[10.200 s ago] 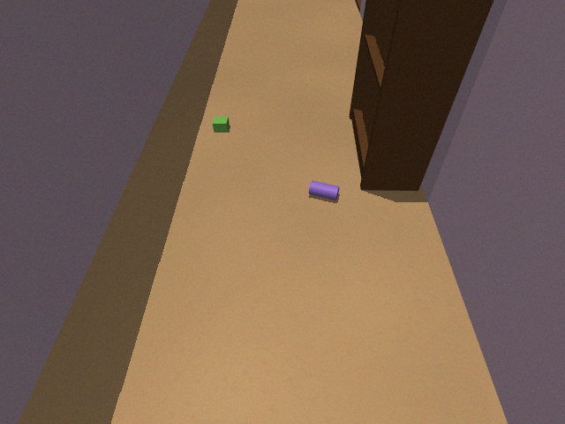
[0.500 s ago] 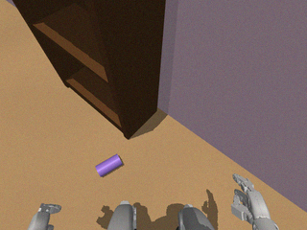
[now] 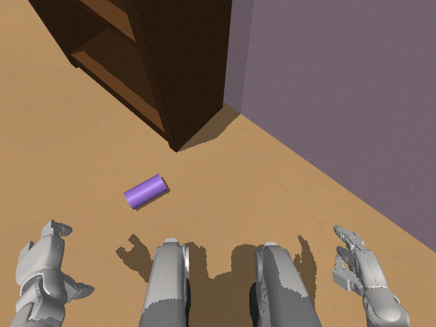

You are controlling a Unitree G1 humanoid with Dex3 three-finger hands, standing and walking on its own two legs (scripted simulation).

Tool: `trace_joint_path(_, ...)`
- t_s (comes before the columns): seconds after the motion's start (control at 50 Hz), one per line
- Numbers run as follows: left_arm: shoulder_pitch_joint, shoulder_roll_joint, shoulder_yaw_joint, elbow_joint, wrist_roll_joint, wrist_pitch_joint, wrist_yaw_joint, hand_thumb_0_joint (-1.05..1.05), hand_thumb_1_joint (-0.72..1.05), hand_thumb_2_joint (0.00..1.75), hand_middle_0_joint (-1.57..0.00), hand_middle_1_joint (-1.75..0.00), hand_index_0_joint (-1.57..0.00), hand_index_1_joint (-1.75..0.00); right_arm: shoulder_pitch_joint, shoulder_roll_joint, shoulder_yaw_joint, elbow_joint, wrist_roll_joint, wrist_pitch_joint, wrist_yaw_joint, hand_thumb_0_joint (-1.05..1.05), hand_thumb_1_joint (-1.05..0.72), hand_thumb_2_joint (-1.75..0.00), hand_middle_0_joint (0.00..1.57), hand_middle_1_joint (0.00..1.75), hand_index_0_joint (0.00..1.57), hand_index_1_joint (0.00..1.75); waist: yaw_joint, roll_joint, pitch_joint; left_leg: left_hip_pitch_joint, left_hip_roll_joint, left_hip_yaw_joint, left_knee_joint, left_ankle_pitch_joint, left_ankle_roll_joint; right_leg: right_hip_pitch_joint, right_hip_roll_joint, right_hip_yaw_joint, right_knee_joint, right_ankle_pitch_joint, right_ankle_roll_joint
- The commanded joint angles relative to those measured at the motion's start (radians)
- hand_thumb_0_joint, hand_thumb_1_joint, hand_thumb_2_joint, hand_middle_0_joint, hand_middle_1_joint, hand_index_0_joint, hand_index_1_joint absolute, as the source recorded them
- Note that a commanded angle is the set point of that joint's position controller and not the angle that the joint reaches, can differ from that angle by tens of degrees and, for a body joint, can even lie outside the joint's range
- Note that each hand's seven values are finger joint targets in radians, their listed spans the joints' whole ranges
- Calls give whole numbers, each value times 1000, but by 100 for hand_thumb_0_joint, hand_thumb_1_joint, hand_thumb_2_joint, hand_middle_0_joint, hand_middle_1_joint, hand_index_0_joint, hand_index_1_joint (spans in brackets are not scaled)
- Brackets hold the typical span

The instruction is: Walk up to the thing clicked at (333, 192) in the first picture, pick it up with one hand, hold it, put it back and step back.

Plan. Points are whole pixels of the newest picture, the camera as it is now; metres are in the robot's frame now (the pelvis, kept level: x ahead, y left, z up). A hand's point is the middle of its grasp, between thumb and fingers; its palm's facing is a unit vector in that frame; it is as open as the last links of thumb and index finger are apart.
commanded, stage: rise first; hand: left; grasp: from above
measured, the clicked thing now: (146, 191) +0.48 +0.27 -0.53
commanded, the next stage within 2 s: approach in 1.38 s
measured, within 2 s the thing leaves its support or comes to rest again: neither
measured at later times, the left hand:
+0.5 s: hand (98, 218) +0.35 +0.33 -0.30, palm faces -0.32 -0.20 -0.93, open 13.8 cm
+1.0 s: hand (113, 205) +0.40 +0.33 -0.38, palm faces -0.31 -0.26 -0.91, open 13.9 cm
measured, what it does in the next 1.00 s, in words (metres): lowers itself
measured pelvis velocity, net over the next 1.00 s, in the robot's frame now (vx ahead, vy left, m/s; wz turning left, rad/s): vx -0.04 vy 0.00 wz -0.12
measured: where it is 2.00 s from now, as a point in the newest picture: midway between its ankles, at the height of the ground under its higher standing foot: (221, 326)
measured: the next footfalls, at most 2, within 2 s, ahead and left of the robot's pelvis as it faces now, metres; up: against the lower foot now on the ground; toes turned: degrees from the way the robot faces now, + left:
none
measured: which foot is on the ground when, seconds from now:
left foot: down 0.00-1.00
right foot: down 0.00-1.00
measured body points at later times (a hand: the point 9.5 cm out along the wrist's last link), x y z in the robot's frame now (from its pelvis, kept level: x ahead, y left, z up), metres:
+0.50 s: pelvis -0.06 -0.01 -0.17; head +0.16 +0.02 +0.23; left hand +0.36 +0.34 -0.25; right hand +0.02 -0.27 -0.30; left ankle +0.06 +0.13 -0.53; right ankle +0.03 -0.14 -0.53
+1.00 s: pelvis -0.04 +0.00 -0.22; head +0.20 +0.03 +0.16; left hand +0.41 +0.34 -0.33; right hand +0.00 -0.26 -0.35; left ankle +0.06 +0.13 -0.53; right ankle +0.03 -0.14 -0.53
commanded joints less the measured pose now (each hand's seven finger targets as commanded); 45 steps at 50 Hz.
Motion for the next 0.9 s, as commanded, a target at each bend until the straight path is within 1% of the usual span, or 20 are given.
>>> trace_joint_path(0.0,-186,250,70,-11,106,-41,107,0,-60,103,-8,-104,-7,-106,66,-166,-61,-42,-5,-17,-8,0,-90,-90,20,30,20,30,0,122,-491,314,-21,20,-63,290,24,-9,34,-30,-56,302,-51)
trace_joint_path(0.08,-401,308,79,88,193,-21,176,0,-57,102,-8,-107,-7,-107,92,-175,-55,3,-19,14,9,0,-89,-90,20,30,20,30,2,100,-577,209,-18,40,54,278,32,-47,38,-35,3,311,-45)
trace_joint_path(0.12,-489,356,95,138,228,-14,206,0,-59,104,-8,-105,-7,-107,91,-179,-52,17,-27,19,16,0,-89,-90,20,30,20,30,8,109,-612,173,-17,39,83,228,26,-88,40,-44,43,260,-50)
trace_joint_path(0.16,-573,372,89,177,256,-11,221,0,-57,103,-9,-105,-8,-106,100,-177,-50,37,-38,24,21,0,-89,-90,20,30,20,30,-2,99,-638,140,-15,45,123,195,30,-92,42,-47,62,236,-48)
trace_joint_path(0.18,-592,398,97,210,273,-8,228,0,-56,102,-9,-106,-9,-106,98,-175,-49,45,-42,27,24,0,-89,-90,20,30,20,30,3,89,-643,105,-16,48,140,172,33,-92,44,-46,70,216,-47)
trace_joint_path(0.22,-695,430,96,233,293,-11,238,0,-56,101,-9,-106,-9,-107,107,-168,-44,60,-52,31,31,0,-89,-90,20,30,20,30,-9,87,-654,57,-16,52,172,137,38,-105,45,-44,86,179,-46)
trace_joint_path(0.24,-690,453,110,294,303,-8,244,0,-56,102,-9,-106,-9,-106,101,-165,-45,70,-57,35,34,0,-89,-90,20,30,20,30,-2,72,-634,34,-15,51,182,107,39,-128,49,-46,91,137,-47)
trace_joint_path(0.32,-781,481,107,414,331,-13,260,0,-52,99,-10,-106,-11,-105,102,-159,-33,86,-77,38,48,0,-89,-90,20,30,20,30,-38,49,-545,-110,-22,56,248,-1,49,-209,61,-38,110,-17,-49)
trace_joint_path(0.36,-827,496,107,461,337,-20,263,0,-50,96,-12,-105,-13,-104,114,-146,-27,100,-84,38,57,0,-89,-90,20,30,20,30,-47,37,-543,-147,-24,58,278,-16,52,-206,63,-36,125,-36,-49)
trace_joint_path(0.42,-916,524,104,489,346,-30,267,0,-49,96,-13,-102,-13,-102,138,-161,-20,120,-93,29,69,0,-89,-89,20,30,20,30,-79,91,-538,-151,-18,46,303,-28,51,-268,65,-55,174,-28,-52)
trace_joint_path(0.46,-941,531,104,532,345,-39,273,0,-49,96,-13,-102,-14,-102,152,-158,-15,135,-99,25,79,0,-89,-90,20,30,20,30,-88,123,-510,-160,-16,40,314,-40,48,-307,66,-70,203,-33,-57)
trace_joint_path(0.48,-940,516,99,550,333,-41,273,0,-50,97,-12,-102,-13,-102,155,-154,-13,142,-99,23,84,0,-89,-90,20,30,20,30,-89,134,-504,-148,-13,36,319,-35,46,-327,66,-76,217,-23,-60)
trace_joint_path(0.54,-1006,556,122,547,335,-38,284,0,-54,100,-10,-104,-10,-104,185,-177,-7,152,-103,18,94,0,-89,-90,20,30,20,30,-89,228,-548,-88,-4,23,320,-4,36,-376,59,-99,270,43,-66)
trace_joint_path(0.6,-1031,546,122,593,360,-16,301,0,-57,102,-10,-102,-9,-103,203,-196,1,168,-104,19,107,0,-89,-90,20,30,20,30,-103,285,-533,-53,3,6,328,26,27,-450,58,-118,324,94,-73)
trace_joint_path(0.62,-1038,573,139,602,370,-12,306,0,-57,101,-10,-102,-9,-103,207,-201,5,170,-105,19,111,0,-89,-90,20,30,20,30,-99,303,-530,-62,3,4,334,36,26,-459,59,-121,340,103,-73)
trace_joint_path(0.68,-1030,562,144,638,381,1,318,0,-57,101,-11,-101,-10,-102,214,-199,7,179,-110,20,129,0,-89,-90,20,30,20,30,-103,292,-529,-86,2,7,363,66,30,-472,61,-125,361,133,-71)
trace_joint_path(0.74,-1049,527,132,666,369,8,316,0,-55,99,-12,-100,-11,-101,229,-202,5,186,-115,12,146,0,-89,-90,20,30,20,30,-125,285,-500,-109,4,1,382,69,30,-490,60,-131,383,142,-68)
trace_joint_path(0.78,-1082,563,154,660,367,5,318,0,-55,99,-12,-101,-11,-101,240,-210,9,186,-116,7,157,0,-89,-90,20,30,20,30,-130,273,-521,-122,6,-3,408,97,33,-475,62,-133,402,169,-65)
trace_joint_path(0.8,-1080,559,154,668,366,7,314,0,-54,98,-12,-101,-12,-101,247,-205,10,186,-119,6,162,0,-89,-90,20,30,20,30,-136,262,-529,-113,7,-2,421,121,36,-455,62,-132,402,192,-62)
trace_joint_path(0.88,-1106,597,172,692,369,-6,310,0,-52,96,-14,-99,-13,-99,255,-210,18,186,-127,1,182,0,-90,-90,20,30,20,30,-144,240,-522,-191,3,11,463,114,46,-431,68,-130,411,187,-54)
